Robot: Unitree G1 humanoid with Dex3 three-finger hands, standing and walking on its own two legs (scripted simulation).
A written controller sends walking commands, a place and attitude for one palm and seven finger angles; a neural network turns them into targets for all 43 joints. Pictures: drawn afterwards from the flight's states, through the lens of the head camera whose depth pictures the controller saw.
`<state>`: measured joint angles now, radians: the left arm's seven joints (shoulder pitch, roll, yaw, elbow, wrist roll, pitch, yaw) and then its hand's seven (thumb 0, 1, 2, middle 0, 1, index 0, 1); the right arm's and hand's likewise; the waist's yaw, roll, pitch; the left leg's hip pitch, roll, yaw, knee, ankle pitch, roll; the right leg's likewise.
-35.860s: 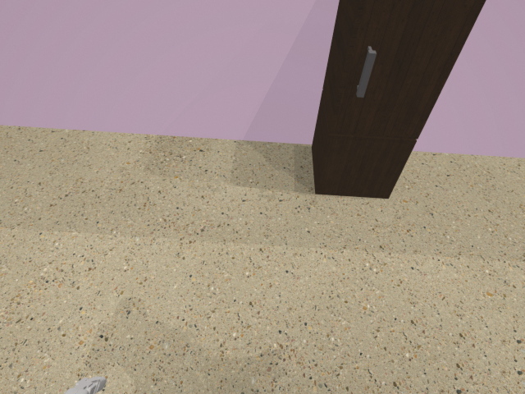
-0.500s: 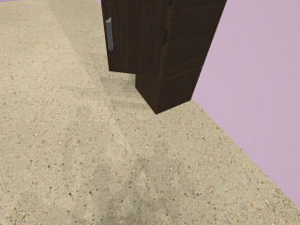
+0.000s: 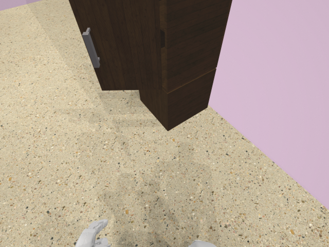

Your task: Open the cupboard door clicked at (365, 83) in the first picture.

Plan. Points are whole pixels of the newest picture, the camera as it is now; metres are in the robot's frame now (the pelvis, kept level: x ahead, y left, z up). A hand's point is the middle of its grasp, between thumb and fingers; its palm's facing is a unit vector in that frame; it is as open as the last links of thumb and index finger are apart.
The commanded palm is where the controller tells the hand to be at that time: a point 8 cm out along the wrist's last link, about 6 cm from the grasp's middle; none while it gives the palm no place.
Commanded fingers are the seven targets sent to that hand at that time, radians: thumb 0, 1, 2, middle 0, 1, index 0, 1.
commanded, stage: take the last steps up to it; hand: left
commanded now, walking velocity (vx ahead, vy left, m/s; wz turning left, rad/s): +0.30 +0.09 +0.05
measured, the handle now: (92, 48) +0.91 +0.33 -0.04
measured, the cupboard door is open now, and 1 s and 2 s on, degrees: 55 55 55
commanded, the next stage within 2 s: come to a stop and stand still in 0.78 s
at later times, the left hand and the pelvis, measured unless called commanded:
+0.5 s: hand out of the picture +0.08 +0.22 -0.17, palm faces +0.15 -0.98 -0.14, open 7.4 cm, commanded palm none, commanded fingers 0.00 0.90 0.90 -0.20 -0.30 -0.20 -0.30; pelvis +0.17 +0.07 +0.00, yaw +2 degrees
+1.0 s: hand (98, 155) +0.42 +0.24 -0.15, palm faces -0.06 -0.98 -0.21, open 7.4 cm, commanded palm none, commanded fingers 0.00 0.90 0.90 -0.20 -0.30 -0.20 -0.30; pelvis +0.31 +0.07 +0.01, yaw -2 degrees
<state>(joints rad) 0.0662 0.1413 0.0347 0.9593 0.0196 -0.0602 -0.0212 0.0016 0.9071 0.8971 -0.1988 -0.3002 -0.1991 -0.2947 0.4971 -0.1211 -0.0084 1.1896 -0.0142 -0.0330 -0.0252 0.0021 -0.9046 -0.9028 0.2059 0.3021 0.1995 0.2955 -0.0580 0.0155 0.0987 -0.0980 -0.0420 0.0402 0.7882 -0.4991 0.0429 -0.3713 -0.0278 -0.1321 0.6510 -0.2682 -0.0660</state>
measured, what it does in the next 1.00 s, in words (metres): walks ahead: left foot, then right foot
